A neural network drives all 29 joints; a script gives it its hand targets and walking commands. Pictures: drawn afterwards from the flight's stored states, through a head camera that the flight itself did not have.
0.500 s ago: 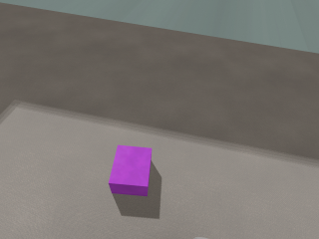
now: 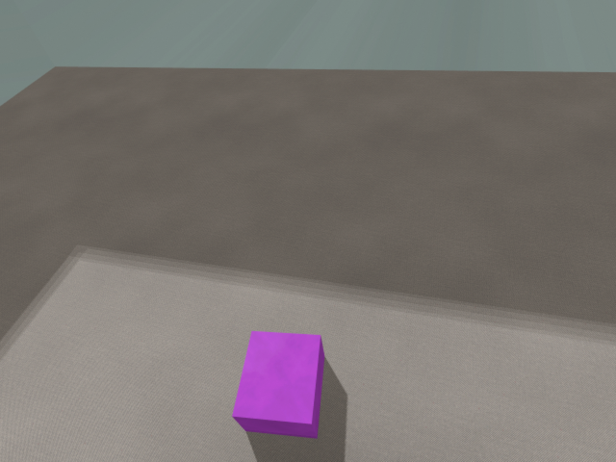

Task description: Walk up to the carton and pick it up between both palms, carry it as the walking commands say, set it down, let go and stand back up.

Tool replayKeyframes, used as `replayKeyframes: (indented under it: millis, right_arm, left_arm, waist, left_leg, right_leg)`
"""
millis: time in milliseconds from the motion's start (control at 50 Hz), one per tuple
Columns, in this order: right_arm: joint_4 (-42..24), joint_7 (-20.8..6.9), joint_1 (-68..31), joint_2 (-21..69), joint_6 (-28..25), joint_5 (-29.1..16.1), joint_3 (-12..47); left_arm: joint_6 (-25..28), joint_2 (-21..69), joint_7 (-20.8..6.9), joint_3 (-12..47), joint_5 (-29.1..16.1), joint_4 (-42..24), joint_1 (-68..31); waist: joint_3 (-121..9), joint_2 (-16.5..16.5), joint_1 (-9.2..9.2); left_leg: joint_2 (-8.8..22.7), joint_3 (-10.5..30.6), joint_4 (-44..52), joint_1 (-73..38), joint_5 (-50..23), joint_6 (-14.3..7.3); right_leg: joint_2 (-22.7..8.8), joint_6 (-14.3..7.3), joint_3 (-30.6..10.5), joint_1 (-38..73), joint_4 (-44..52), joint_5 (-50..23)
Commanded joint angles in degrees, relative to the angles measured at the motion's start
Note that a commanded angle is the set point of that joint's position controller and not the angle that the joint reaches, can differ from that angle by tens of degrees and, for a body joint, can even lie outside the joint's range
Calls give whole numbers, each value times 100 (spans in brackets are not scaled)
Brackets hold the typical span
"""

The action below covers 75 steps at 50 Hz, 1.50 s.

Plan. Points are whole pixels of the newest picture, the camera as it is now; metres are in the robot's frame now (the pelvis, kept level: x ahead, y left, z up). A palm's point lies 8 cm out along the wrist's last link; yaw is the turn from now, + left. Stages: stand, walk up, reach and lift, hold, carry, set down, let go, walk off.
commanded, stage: walk up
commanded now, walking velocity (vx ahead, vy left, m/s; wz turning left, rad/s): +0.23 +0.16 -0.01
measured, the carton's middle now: (283, 382) +0.47 +0.20 -0.70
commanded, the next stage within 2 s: none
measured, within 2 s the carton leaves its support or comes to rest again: neither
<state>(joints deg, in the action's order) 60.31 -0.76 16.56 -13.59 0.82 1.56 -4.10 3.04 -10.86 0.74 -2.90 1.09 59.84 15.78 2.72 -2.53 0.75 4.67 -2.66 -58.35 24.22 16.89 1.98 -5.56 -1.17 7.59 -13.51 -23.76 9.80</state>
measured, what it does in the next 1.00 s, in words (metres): steps on the spot: left foot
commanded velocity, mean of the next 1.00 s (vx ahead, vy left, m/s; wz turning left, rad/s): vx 0.00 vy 0.05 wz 0.00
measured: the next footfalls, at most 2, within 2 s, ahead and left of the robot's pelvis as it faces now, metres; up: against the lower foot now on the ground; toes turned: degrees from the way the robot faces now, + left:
left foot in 0.20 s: +0.11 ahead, +0.17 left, +0.00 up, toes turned +4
left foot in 1.26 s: +0.11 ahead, +0.28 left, +0.00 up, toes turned -9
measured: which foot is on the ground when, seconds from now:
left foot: up 0.00-0.18, down 0.20-1.00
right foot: down 0.00-1.00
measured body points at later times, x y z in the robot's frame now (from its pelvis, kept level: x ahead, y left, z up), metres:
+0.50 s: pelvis +0.05 +0.06 +0.00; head +0.05 +0.07 +0.45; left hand +0.05 +0.29 -0.17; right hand +0.09 -0.17 -0.15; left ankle +0.07 +0.16 -0.75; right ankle +0.04 -0.10 -0.75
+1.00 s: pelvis +0.05 +0.06 -0.01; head +0.07 +0.07 +0.44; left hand +0.07 +0.30 -0.16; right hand +0.08 -0.18 -0.16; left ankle +0.07 +0.17 -0.75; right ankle +0.04 -0.10 -0.75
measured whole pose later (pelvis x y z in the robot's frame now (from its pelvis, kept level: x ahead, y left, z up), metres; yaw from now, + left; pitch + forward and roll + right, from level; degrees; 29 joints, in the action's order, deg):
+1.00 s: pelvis +0.05 +0.06 -0.01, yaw +1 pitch +0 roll +0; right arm 60.1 1.4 14.5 -10.5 0.2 0.0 -3.0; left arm 0.0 -10.1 1.9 -1.7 1.1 61.3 15.0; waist 1.4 0.6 0.4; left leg -0.5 -4.2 -23.1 12.2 10.6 -1.6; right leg -7.1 4.7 4.8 -8.7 -23.0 13.4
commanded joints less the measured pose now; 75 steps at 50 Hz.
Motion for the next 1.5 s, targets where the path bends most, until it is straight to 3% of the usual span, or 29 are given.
replayKeyframes:
  millis: [0, 20, 60, 100, 160, 180, 200, 220, 280, 520, 680, 760, 800, 860, 960, 980, 1000, 1020, 1040, 1100, 1180, 1220, 1240, 1260, 1280, 1300, 1320, 1400, 1480]
  right_arm:
    - [-84, -29, 460, -16, 86, 21, 5]
    - [-158, -20, 319, -4, 97, 5, 13]
    - [-385, 82, -74, 198, 53, -98, 104]
    - [-281, 200, 21, 56, 12, -120, 94]
    - [-171, 239, 254, -87, -21, -81, 64]
    - [-201, 249, 285, -311, -84, -40, 19]
    - [-234, 249, 256, -598, -162, -17, 10]
    - [-270, 247, -63, -684, -151, -141, 73]
    - [-270, 220, -516, -225, -127, -156, 191]
    - [113, 306, -98, -294, -170, -191, 78]
    - [-191, 218, 39, -301, -27, -47, -51]
    - [-284, 242, 78, -420, -76, -80, -51]
    - [-269, 251, 52, -382, -113, -86, 30]
    - [-189, 260, -16, -342, -131, -156, 74]
    - [-102, 252, 69, -576, -95, -133, -117]
    - [-219, 196, 71, -759, 6, -186, -88]
    - [-612, 17, -443, -836, 160, -57, -106]
    - [-879, -54, -552, -434, 296, 46, -7]
    - [-992, -82, -636, -266, 372, 44, 21]
    - [-1262, -245, -529, -337, 363, 46, -11]
    - [-1380, -287, -571, -232, 360, -13, 86]
    - [-1340, -218, -137, -322, 326, -31, 26]
    - [-1226, -180, 192, -592, 249, 5, -83]
    - [-1209, -151, 519, -1135, 135, 15, -207]
    - [-1246, -89, 306, -1697, 111, -93, -271]
    - [-1113, 6, 350, -1371, 87, -91, -220]
    - [-1102, 89, 47, -1073, 62, -81, -131]
    - [-1205, 217, -643, -572, 45, -72, -12]
    - [-855, 246, -146, -344, -144, -55, 169]
  left_arm:
    - [112, -715, 40, -70, 51, -59, 499]
    - [118, -665, 51, -42, 67, -50, 524]
    - [103, -501, 50, 69, -28, -44, 222]
    - [44, -710, 47, -8, 10, -4, 427]
    - [-123, -805, 25, -74, -56, -107, 363]
    - [-178, -632, 20, -59, -85, -153, 374]
    - [-230, -251, 26, 9, -79, -170, 630]
    - [-321, 176, 75, 134, -164, -44, 1027]
    - [-365, -344, 65, 57, -91, 87, 712]
    - [-244, -435, 106, 17, -17, 79, 125]
    - [-430, -824, 236, -177, 27, -79, 106]
    - [-461, -358, 158, -31, -21, -197, -89]
    - [-473, -266, 121, 20, -28, 49, 288]
    - [-369, -336, 82, 68, -24, 150, 306]
    - [-227, -790, 179, -40, 20, -33, 79]
    - [-265, -1087, 198, -123, -10, -94, 298]
    - [-357, -1620, 403, -406, 19, 221, 1239]
    - [-405, -1809, 501, -477, 65, 280, 1588]
    - [-397, -1586, 509, -449, 93, 282, 1667]
    - [-477, -1232, 399, -373, 137, 2, 388]
    - [-480, -1523, 313, -400, 179, -25, 435]
    - [-483, -1643, 249, -397, 96, -126, 265]
    - [-466, -1405, 194, -310, 59, -201, 298]
    - [-484, -956, 136, -198, 115, -406, 390]
    - [-565, -481, 193, -106, 33, -692, 52]
    - [-616, -670, 228, -122, 11, -732, -99]
    - [-610, -759, 212, -146, 32, -690, 32]
    - [-550, -768, 173, -179, 83, -503, 625]
    - [-661, -463, 125, -40, -37, -465, 196]
  waist:
    - [-108, 1368, -57]
    - [-60, 1410, -50]
    - [-149, 1799, -170]
    - [-518, 1597, -87]
    - [-476, 1023, -227]
    - [-361, 726, -225]
    - [-361, -149, -12]
    - [-421, -905, 141]
    - [123, -750, 102]
    - [-50, 123, -19]
    - [-62, 979, 23]
    - [-135, -35, -36]
    - [-104, -31, 25]
    - [97, -84, 23]
    - [-131, 51, -78]
    - [-189, 229, 32]
    - [-63, 535, 394]
    - [138, 1644, 620]
    - [-96, 1325, 608]
    - [97, 1539, -39]
    - [63, 1701, 87]
    - [-176, 1620, -134]
    - [-516, 1096, -301]
    - [-820, -538, -454]
    - [-790, -1949, -528]
    - [-702, -1364, -410]
    - [-441, -990, -134]
    - [-524, -427, 219]
    - [-233, 30, -37]
  left_leg:
    - [110, 36, 241, 364, -334, 84]
    - [81, 31, 566, 311, -333, 92]
    - [-232, -79, 1784, -460, -142, 117]
    - [-336, -207, 2110, -683, -196, 77]
    - [-158, -109, 3469, -1773, -1280, -76]
    - [234, 229, 3798, -2057, -1612, -89]
    - [1062, 1032, 4014, -2036, -2400, -191]
    - [1321, 1209, 4286, -1441, -2209, -653]
    - [579, 880, 4738, -878, -26, -367]
    - [149, 303, 4148, -1447, -1352, -278]
    - [-88, -8, 3227, -870, -999, -207]
    - [393, 851, 4261, -1243, -713, -458]
    - [629, 1232, 4647, -1115, -101, -608]
    - [263, 845, 4642, -1065, -69, -403]
    - [-5, 180, 3701, -1503, -1663, -314]
    - [11, 3, 3300, -1120, -1597, -375]
    - [-297, -420, 1857, 309, -659, -225]
    - [-253, -205, 439, 1186, 1312, -34]
    - [39, 309, -293, 983, 1210, 18]
    - [246, 498, 222, 593, 375, 61]
    - [-166, -255, 1789, -366, 682, 109]
    - [-293, -383, 3056, -1233, -100, -16]
    - [-373, -442, 3439, -2161, -289, -130]
    - [973, 939, 4365, -2634, -608, -372]
    - [1870, 1930, 4682, -1778, -708, -1116]
    - [1703, 1669, 4626, -1441, -550, -1235]
    - [1499, 1374, 4541, -1278, -659, -1089]
    - [887, 273, 4090, -1299, -2067, -1069]
    - [1670, 1442, 4260, -1480, -1736, -1387]
  right_leg:
    - [-1236, -373, -1019, 248, 1161, -1087]
    - [-1188, -436, -914, 177, 1160, -1248]
    - [-578, -496, -134, 136, 547, -3621]
    - [-819, -652, -274, 440, 314, -3802]
    - [-912, -350, -633, -294, 215, -1108]
    - [-714, -105, -613, -654, 112, -193]
    - [-273, 109, -359, -763, -335, 739]
    - [37, 235, -314, -215, -63, 1214]
    - [-30, 300, -302, 332, 332, 179]
    - [-329, 392, -339, 320, 528, -14]
    - [-925, 37, -823, 85, 397, 136]
    - [-147, 378, -88, -222, -245, 776]
    - [-22, 338, -177, 123, -116, 811]
    - [-169, 326, -317, 368, 362, 217]
    - [-513, 321, -478, 228, 348, -369]
    - [-792, 110, -680, 396, 336, -574]
    - [-1897, -414, -1864, 1278, 459, -1711]
    - [-2937, -1110, -2497, 1157, 419, -4113]
    - [-2885, -1261, -2150, 871, 361, -4460]
    - [-1687, -364, -1172, -93, 761, -716]
    - [-1495, -391, -861, -271, 667, -1433]
    - [-1409, -203, -749, -470, 223, -1339]
    - [-998, 27, -418, -884, -447, -818]
    - [-299, 236, 11, -1521, -1870, 1367]
    - [429, 198, -543, -1985, -3027, 3102]
    - [261, 17, -1265, -1801, -3727, 2894]
    - [297, -56, -1309, -1874, -4020, 2503]
    - [259, 129, -638, -1202, -3788, 1614]
    - [309, 92, -845, -831, -2305, 1732]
